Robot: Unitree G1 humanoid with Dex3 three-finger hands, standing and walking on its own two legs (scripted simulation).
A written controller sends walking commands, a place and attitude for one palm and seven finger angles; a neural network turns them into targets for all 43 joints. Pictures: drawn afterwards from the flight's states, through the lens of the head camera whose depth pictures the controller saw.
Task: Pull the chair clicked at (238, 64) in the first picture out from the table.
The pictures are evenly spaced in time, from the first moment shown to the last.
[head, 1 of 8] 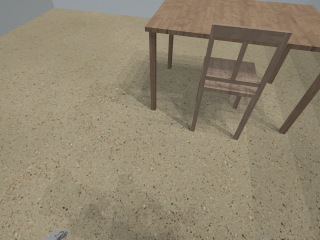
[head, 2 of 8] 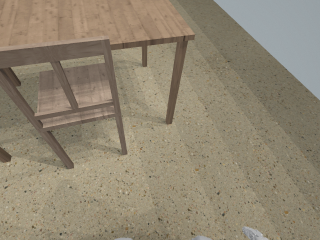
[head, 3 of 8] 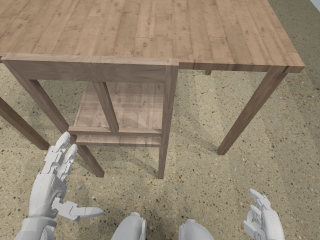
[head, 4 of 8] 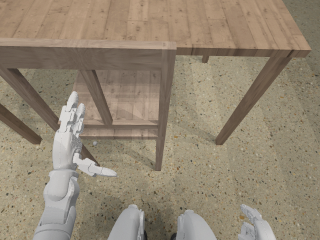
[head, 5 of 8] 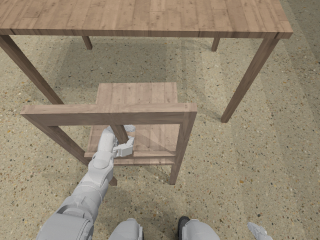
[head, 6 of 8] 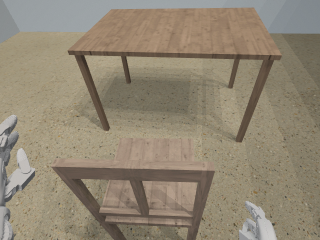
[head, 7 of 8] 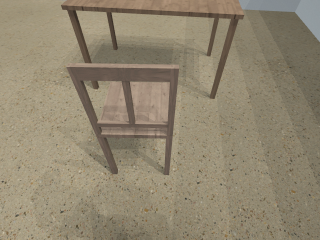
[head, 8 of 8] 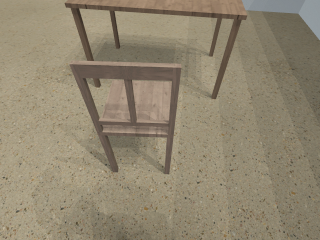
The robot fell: no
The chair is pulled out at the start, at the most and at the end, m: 0.00 0.65 0.65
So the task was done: yes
